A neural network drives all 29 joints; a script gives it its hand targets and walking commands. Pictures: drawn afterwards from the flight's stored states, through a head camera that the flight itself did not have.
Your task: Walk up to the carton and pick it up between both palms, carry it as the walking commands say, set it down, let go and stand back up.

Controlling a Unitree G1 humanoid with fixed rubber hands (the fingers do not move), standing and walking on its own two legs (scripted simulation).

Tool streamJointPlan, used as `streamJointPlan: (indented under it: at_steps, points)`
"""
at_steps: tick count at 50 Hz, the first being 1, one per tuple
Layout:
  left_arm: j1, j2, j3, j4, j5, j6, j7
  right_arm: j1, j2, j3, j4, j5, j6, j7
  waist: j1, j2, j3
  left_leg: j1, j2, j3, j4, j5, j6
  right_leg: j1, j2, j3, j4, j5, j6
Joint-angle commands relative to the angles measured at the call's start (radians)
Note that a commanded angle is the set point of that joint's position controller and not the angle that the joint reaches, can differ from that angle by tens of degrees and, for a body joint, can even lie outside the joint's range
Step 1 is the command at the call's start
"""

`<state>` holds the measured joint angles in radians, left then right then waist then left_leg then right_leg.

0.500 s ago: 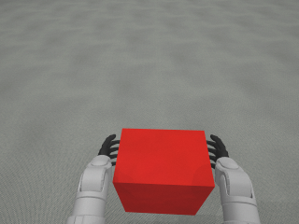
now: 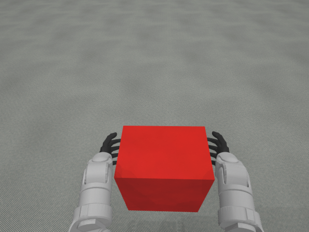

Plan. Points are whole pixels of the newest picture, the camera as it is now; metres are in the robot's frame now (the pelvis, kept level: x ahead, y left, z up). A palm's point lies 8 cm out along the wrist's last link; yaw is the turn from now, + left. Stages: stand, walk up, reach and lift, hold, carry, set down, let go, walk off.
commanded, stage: set down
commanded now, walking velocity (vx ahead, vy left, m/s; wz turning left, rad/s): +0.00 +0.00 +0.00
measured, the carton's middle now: (163, 172) +0.30 -0.01 -0.04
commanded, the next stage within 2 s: none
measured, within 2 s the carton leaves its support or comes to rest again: neither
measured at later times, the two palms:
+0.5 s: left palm (113, 166) +0.33 +0.15 -0.05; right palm (215, 172) +0.30 -0.17 -0.05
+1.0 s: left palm (119, 173) +0.35 +0.14 -0.14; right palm (208, 179) +0.32 -0.17 -0.14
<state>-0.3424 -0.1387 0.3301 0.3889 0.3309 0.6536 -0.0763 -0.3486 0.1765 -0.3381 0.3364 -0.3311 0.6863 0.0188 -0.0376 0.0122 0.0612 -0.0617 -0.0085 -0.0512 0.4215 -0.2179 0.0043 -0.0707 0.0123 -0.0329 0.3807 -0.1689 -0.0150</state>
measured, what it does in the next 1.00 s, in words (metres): lowers itself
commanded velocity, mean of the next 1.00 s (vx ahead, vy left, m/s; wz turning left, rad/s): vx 0.00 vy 0.00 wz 0.00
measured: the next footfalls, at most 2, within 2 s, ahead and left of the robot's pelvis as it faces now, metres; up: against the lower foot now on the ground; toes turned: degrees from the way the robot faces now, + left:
none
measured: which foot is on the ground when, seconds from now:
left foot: down 0.00-1.00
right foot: down 0.00-1.00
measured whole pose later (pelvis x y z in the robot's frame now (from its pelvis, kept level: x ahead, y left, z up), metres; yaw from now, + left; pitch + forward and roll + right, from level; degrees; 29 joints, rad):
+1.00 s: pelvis -0.03 +0.01 -0.09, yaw -2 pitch +28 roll +0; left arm -0.56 -0.11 0.42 0.52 0.29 0.29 -0.07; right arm -0.52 0.19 -0.46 0.42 -0.30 0.31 0.01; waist -0.03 0.02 -0.12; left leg -1.14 -0.02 -0.02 1.02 -0.37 0.01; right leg -1.17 0.01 0.00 0.99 -0.31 -0.01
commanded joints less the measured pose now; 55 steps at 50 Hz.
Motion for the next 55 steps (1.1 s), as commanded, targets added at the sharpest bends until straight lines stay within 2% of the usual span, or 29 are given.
streamJointPlan:
  at_steps: [1,9,19,25,35,46,55]
  points:
    - [-0.525,-0.813,-0.47,0.01,-0.21,-0.071,-0.214,-0.385,0.873,0.451,0.064,0.192,-0.042,0.2,-0.023,-0.018,-0.208,-0.133,-0.065,-0.028,-0.078,0.011,0.039,0.1,0.038,0.094,-0.036,0.073,0.007]
    - [-0.45,-0.827,-0.459,0.042,-0.185,-0.172,-0.174,-0.358,0.824,0.47,0.072,0.183,-0.162,0.222,0.008,-0.001,-0.321,-0.185,-0.063,-0.043,-0.014,0.158,0.023,0.016,0.058,0.1,0.061,0.194,-0.003]
    - [-0.433,-0.866,-0.466,0.089,-0.165,-0.276,-0.146,-0.369,0.752,0.431,0.119,0.139,-0.29,0.241,-0.017,0.02,-0.43,-0.261,-0.064,-0.063,0.09,0.233,-0.002,-0.211,0.073,0.091,0.168,0.176,-0.023]
    - [-0.46,-0.851,-0.454,0.118,-0.141,-0.33,-0.14,-0.405,0.739,0.414,0.143,0.119,-0.34,0.247,-0.022,0.013,-0.49,-0.35,-0.073,-0.061,0.151,0.209,-0.002,-0.316,0.079,0.082,0.23,0.164,-0.023]
    - [-0.546,-0.832,-0.456,0.148,-0.135,-0.388,-0.16,-0.49,0.799,0.439,0.18,0.132,-0.393,0.24,0.001,0.003,-0.654,-0.549,-0.1,-0.026,0.302,0.156,0.015,-0.468,0.091,0.079,0.371,0.169,-0.01]
    - [-0.673,-0.838,-0.454,0.182,-0.156,-0.383,-0.216,-0.596,0.885,0.471,0.186,0.147,-0.385,0.216,0.0,-0.008,-0.821,-0.823,-0.124,0.002,0.48,0.05,0.029,-0.599,0.099,0.089,0.523,0.111,0.008]
    - [-0.757,-0.842,-0.429,0.228,-0.158,-0.363,-0.236,-0.695,0.916,0.475,0.205,0.173,-0.365,0.206,0.008,-0.003,-0.885,-1.006,-0.134,0.012,0.592,-0.053,0.029,-0.732,0.113,0.085,0.633,0.004,0.016]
